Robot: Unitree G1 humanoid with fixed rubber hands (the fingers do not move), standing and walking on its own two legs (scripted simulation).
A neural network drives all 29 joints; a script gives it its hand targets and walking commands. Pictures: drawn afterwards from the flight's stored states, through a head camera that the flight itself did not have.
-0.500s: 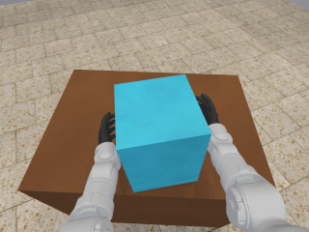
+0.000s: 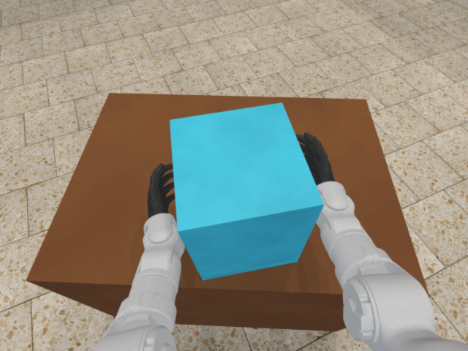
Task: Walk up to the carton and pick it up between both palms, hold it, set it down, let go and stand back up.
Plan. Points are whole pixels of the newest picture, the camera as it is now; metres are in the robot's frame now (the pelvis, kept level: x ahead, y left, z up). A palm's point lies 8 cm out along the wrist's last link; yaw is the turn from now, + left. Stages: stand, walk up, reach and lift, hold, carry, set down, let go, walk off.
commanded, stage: set down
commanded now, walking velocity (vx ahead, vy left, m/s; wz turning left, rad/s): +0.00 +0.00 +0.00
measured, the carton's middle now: (239, 197) +0.41 +0.04 -0.01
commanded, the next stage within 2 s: none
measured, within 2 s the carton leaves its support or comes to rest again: neither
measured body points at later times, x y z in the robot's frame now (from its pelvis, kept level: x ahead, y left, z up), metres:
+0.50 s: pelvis -0.01 +0.00 +0.00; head +0.09 -0.01 +0.44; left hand +0.37 +0.20 +0.00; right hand +0.47 -0.10 +0.04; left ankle -0.06 +0.14 -0.74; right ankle -0.03 -0.09 -0.74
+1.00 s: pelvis -0.05 -0.01 +0.00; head +0.04 -0.02 +0.44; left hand +0.33 +0.19 +0.03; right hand +0.41 -0.15 +0.03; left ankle -0.06 +0.14 -0.74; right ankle -0.03 -0.10 -0.74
